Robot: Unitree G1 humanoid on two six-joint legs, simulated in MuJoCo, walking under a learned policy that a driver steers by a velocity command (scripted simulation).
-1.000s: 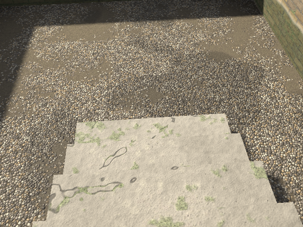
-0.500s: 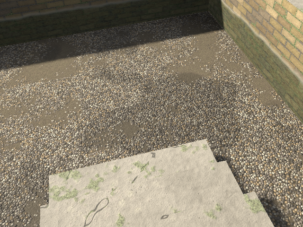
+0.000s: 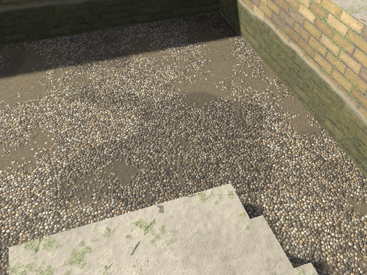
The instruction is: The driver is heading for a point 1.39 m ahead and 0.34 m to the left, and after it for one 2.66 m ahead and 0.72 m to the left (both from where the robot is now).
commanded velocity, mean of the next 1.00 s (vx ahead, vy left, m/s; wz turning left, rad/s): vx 0.50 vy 0.00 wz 0.38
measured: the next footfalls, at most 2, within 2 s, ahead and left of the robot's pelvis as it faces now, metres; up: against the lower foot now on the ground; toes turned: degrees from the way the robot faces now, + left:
right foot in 0.28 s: +0.36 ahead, -0.20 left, -0.18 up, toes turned +4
left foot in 0.92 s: +0.62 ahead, +0.14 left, -0.35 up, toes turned +24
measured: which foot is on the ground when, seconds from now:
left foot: down 0.00-0.28, up 0.30-0.90, down 0.92-1.00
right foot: up 0.00-0.26, down 0.28-0.94, up 0.96-1.00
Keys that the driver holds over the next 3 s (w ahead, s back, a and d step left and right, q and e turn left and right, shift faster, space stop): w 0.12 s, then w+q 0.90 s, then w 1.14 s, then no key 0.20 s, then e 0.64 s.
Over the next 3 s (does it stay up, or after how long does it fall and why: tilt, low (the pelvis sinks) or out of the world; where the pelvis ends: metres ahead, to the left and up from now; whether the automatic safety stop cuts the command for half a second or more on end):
stays up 1.44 0.36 -0.69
